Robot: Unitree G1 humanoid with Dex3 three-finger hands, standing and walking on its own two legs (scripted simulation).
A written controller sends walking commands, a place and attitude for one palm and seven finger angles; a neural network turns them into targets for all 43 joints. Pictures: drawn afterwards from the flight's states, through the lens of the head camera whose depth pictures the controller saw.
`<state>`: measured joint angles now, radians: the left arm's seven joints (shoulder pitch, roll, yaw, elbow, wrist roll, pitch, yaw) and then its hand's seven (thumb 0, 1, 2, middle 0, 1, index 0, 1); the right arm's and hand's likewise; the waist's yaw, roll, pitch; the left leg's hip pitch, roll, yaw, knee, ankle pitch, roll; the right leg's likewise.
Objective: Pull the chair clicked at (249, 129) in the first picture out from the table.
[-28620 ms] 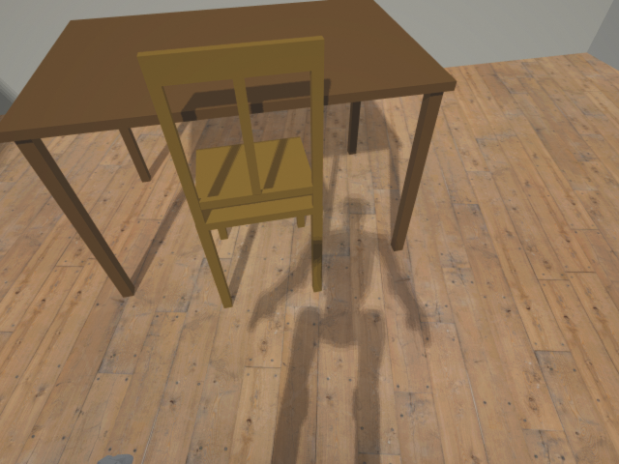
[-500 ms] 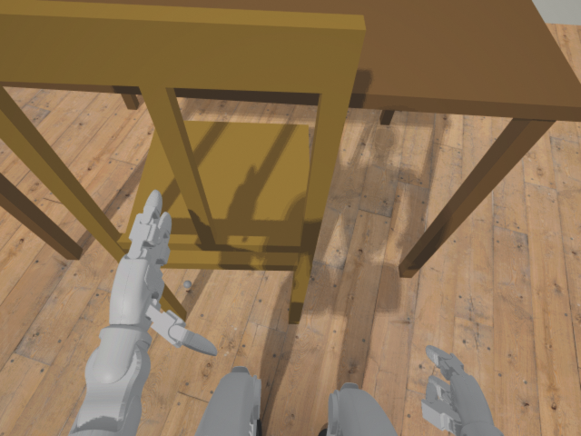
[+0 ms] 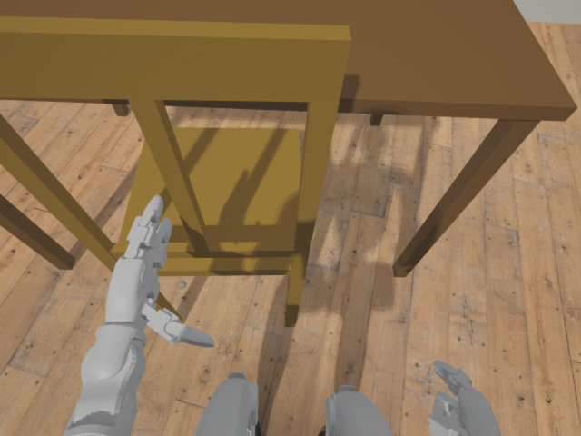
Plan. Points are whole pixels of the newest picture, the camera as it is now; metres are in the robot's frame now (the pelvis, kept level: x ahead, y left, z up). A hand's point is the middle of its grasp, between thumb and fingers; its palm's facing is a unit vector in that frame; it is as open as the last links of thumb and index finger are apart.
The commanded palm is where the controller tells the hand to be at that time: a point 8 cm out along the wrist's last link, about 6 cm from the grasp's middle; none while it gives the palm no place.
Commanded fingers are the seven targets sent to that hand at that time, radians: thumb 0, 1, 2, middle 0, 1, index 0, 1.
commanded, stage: aim the fingers beside a spindle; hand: left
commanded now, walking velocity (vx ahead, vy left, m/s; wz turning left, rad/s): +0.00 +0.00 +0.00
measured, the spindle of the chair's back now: (182, 192) +0.43 +0.17 +0.05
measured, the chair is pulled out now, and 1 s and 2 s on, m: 0.05 0.05 0.05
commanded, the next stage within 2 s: none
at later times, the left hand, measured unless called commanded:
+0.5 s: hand (175, 266) +0.33 +0.17 +0.02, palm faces +0.00 -1.00 -0.02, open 16.9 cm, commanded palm +0.31 +0.22 +0.02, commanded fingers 0.00 -0.50 0.30 -0.06 -0.08 -0.06 -0.08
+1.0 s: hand (179, 266) +0.33 +0.16 +0.02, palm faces -0.03 -1.00 -0.01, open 16.9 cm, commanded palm +0.32 +0.22 +0.02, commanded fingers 0.00 -0.50 0.30 -0.06 -0.08 -0.06 -0.08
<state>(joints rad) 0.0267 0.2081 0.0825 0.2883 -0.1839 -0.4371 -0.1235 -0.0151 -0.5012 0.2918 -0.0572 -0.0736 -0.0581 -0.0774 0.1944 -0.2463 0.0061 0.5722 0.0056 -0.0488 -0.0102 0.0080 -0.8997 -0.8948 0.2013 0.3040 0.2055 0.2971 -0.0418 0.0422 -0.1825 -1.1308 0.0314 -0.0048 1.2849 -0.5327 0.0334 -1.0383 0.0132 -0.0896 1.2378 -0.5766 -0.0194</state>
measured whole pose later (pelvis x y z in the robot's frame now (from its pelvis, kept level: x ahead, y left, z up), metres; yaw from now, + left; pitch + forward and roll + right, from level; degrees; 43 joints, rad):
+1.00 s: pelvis +0.00 +0.01 +0.00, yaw +0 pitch +22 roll -4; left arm -0.10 0.21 0.10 0.39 -0.18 -0.43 -0.13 -0.02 -0.50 0.30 -0.06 -0.08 -0.06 -0.08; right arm 0.19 -0.24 0.01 0.59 0.00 -0.03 -0.01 0.01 -0.90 -0.89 0.20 0.30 0.21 0.30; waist -0.04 0.04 -0.17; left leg -1.14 0.03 0.00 1.28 -0.53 0.05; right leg -1.04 0.01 -0.08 1.23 -0.57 -0.01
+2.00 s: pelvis +0.00 +0.01 +0.00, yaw +0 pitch +22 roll -4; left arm -0.13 0.23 0.13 0.41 -0.19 -0.43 -0.14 -0.01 -0.50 0.30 -0.06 -0.08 -0.06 -0.08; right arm 0.19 -0.25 0.01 0.59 0.01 -0.03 0.00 0.01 -0.90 -0.89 0.20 0.30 0.21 0.30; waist -0.04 0.05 -0.17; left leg -1.14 0.03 0.00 1.28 -0.53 0.04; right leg -1.05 0.01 -0.08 1.23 -0.57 -0.01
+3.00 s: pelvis +0.00 +0.01 +0.00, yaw +0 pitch +22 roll -4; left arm -0.15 0.26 0.17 0.42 -0.19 -0.47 -0.13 -0.01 -0.50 0.30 -0.06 -0.08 -0.06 -0.08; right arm 0.19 -0.24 0.01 0.61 0.00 -0.03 0.00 0.01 -0.90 -0.89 0.20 0.30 0.21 0.30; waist -0.04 0.04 -0.18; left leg -1.14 0.03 -0.01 1.28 -0.52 0.04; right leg -1.05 0.01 -0.09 1.23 -0.56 -0.01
